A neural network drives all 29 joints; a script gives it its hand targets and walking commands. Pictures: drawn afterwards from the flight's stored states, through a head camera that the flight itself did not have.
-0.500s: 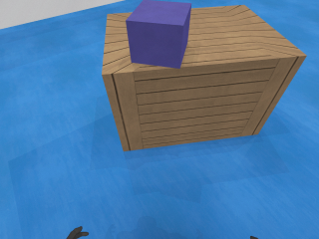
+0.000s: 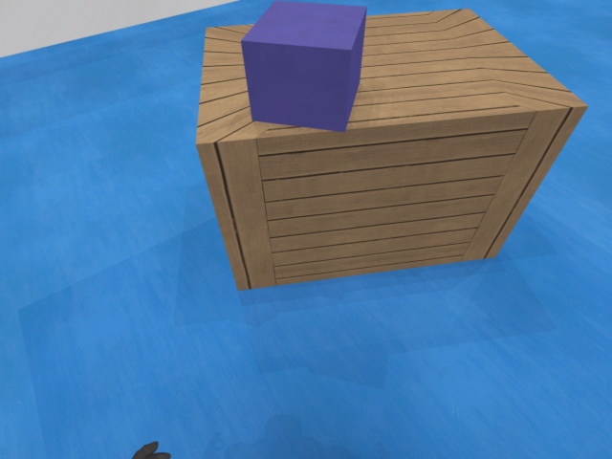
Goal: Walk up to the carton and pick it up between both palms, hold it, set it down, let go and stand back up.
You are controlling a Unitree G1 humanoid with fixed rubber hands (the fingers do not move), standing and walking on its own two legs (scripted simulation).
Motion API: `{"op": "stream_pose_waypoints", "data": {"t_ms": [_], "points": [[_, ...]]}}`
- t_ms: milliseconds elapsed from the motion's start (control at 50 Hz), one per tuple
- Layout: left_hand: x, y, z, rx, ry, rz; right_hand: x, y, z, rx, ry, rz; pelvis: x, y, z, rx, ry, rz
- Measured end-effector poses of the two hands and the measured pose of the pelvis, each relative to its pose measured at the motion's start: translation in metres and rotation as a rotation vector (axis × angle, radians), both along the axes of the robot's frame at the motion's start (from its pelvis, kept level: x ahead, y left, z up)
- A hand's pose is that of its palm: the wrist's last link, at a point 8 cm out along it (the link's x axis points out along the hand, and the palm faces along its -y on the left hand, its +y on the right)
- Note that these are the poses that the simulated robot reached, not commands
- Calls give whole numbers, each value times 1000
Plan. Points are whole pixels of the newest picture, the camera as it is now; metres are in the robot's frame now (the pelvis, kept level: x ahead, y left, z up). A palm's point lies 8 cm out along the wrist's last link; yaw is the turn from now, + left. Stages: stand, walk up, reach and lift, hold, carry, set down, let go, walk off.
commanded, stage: stand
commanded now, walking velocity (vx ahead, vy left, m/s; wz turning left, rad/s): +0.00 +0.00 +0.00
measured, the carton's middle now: (308, 64) +1.02 +0.05 +0.02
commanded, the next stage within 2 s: walk up in 1.46 s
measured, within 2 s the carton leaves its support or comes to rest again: neither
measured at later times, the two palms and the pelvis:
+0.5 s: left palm out of the picture +0.10 +0.27 -0.11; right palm out of the picture +0.09 -0.24 -0.13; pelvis +0.00 +0.00 +0.00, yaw +0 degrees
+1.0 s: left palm out of the picture +0.09 +0.26 -0.11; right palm out of the picture +0.09 -0.24 -0.13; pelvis +0.00 +0.00 +0.00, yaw +0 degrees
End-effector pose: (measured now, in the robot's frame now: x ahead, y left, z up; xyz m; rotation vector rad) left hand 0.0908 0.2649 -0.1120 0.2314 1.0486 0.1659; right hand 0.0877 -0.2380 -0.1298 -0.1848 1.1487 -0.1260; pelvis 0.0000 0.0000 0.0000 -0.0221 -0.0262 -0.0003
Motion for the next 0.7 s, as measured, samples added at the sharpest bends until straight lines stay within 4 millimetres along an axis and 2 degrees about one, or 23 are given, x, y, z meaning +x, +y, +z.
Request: {"op": "stream_pose_waypoints", "data": {"t_ms": [380, 700], "points": [[6, 1, 3, 2, -12, -1, 5, 1, 3, 1, -8, -2, 4, 1, 2, -1, 3, 0], [1, 0, 3, 2, -4, 2, 2, 0, 3, 3, -11, -3, 2, 0, 3, 0, -3, 0]]}}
